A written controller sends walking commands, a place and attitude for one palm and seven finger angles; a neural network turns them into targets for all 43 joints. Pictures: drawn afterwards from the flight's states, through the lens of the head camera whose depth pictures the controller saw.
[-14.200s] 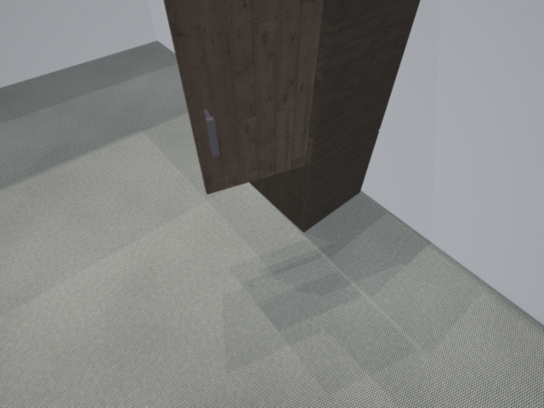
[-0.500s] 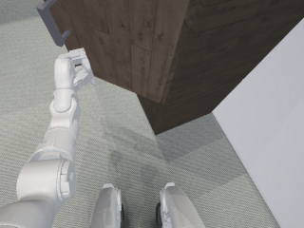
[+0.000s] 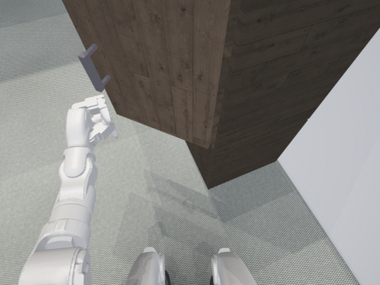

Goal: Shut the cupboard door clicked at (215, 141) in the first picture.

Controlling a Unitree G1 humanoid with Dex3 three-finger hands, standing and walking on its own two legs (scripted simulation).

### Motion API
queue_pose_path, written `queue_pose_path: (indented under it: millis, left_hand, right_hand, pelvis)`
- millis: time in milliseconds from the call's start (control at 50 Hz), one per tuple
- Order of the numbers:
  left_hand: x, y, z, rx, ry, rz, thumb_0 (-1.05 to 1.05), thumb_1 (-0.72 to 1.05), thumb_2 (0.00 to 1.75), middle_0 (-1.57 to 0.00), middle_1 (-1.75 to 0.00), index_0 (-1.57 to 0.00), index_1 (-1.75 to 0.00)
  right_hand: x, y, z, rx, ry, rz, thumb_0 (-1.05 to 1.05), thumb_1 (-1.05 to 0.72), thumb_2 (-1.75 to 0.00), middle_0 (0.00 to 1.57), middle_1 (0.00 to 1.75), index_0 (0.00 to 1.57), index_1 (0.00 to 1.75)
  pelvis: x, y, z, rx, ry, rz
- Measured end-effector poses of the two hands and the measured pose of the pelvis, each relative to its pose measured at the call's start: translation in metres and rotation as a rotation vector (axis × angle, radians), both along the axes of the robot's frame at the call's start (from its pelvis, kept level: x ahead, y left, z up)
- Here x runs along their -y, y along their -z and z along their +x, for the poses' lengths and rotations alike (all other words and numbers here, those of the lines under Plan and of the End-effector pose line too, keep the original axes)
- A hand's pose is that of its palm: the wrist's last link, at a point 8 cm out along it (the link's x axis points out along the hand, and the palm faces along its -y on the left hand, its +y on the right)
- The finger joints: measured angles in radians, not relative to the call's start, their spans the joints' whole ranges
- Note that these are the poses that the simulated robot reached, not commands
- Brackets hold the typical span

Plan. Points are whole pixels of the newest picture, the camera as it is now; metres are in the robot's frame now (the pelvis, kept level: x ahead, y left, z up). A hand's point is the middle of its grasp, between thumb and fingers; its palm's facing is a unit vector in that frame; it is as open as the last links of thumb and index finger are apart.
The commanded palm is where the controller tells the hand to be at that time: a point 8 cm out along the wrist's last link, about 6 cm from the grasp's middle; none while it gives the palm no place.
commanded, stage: draw the hand back to the body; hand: left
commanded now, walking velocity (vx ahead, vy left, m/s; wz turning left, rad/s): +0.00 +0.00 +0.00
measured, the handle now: (96, 68) +0.65 +0.23 +0.01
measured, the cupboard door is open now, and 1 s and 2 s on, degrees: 43 43 43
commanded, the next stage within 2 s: step back with the hand held close in 1.34 s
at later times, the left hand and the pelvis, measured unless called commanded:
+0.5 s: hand (33, 162) +0.31 +0.22 +0.15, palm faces +0.21 -0.94 -0.25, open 3.2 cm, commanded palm +0.27 +0.26 +0.18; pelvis +0.03 +0.01 +0.08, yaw +2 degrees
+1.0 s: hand out of the picture +0.22 +0.28 +0.27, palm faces +0.49 -0.75 -0.45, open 6.4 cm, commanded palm +0.18 +0.31 +0.27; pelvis +0.05 +0.01 +0.10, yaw +2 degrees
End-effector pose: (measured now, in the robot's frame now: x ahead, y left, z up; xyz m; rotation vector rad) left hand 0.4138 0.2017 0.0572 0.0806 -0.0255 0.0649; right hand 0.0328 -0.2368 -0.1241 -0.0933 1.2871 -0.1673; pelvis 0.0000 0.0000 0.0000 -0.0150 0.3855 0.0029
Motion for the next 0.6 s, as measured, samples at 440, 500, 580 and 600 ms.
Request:
queue_pose_path:
  millis: [440, 500, 580, 600]
  left_hand:
    - [-0.05, -0.087, -0.119, -0.103, -0.09, 0.134, 0.02, 0.89, 0.9, -1.13, -1.31, -1.13, -1.32]
    - [-0.063, -0.105, -0.132, -0.101, -0.162, 0.166, 0.02, 0.89, 0.9, -1.06, -1.23, -1.06, -1.24]
    - [-0.075, -0.13, -0.145, -0.069, -0.228, 0.195, 0.02, 0.89, 0.9, -0.95, -1.12, -0.95, -1.12]
    - [-0.076, -0.137, -0.148, -0.06, -0.238, 0.201, 0.02, 0.89, 0.9, -0.93, -1.09, -0.92, -1.1]
  right_hand:
    - [-0.007, -0.119, 0.153, 0.48, -0.079, -0.108, 0.01, -0.91, -0.9, 0.2, 0.3, 0.2, 0.3]
    - [-0.022, -0.128, 0.171, 0.519, -0.116, -0.088, 0.01, -0.91, -0.9, 0.2, 0.3, 0.2, 0.3]
    - [-0.041, -0.138, 0.19, 0.566, -0.165, -0.052, 0.01, -0.9, -0.9, 0.2, 0.3, 0.2, 0.3]
    - [-0.045, -0.14, 0.193, 0.576, -0.175, -0.042, 0.01, -0.9, -0.9, 0.2, 0.3, 0.2, 0.3]
  pelvis:
    - [-0.008, -0.072, 0.023, 0.268, -0.021, 0.01]
    - [-0.01, -0.08, 0.027, 0.303, -0.03, 0.012]
    - [-0.012, -0.087, 0.032, 0.343, -0.038, 0.014]
    - [-0.012, -0.089, 0.034, 0.351, -0.039, 0.015]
